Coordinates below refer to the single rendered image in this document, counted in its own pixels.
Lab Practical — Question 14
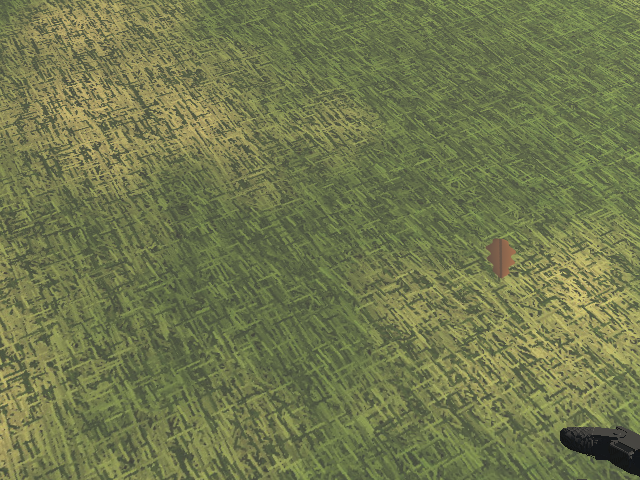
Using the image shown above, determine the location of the robot right hand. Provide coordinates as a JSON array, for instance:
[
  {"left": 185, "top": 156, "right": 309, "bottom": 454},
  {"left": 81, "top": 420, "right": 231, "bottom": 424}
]
[{"left": 560, "top": 426, "right": 640, "bottom": 480}]

